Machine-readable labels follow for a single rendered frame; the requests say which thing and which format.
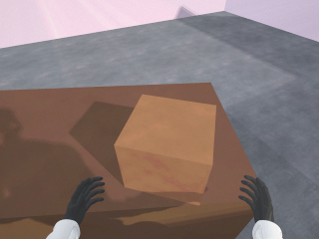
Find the robot left forearm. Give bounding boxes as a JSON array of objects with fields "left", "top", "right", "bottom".
[{"left": 46, "top": 219, "right": 81, "bottom": 239}]

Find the carton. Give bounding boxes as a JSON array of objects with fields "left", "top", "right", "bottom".
[{"left": 114, "top": 95, "right": 216, "bottom": 206}]

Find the robot right hand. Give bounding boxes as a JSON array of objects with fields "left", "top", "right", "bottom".
[{"left": 238, "top": 175, "right": 275, "bottom": 223}]

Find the robot right forearm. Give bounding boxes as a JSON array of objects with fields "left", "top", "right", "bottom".
[{"left": 252, "top": 220, "right": 283, "bottom": 239}]

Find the robot left hand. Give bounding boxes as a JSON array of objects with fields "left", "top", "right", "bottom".
[{"left": 63, "top": 176, "right": 106, "bottom": 225}]

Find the pedestal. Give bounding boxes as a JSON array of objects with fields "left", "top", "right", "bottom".
[{"left": 0, "top": 83, "right": 257, "bottom": 239}]

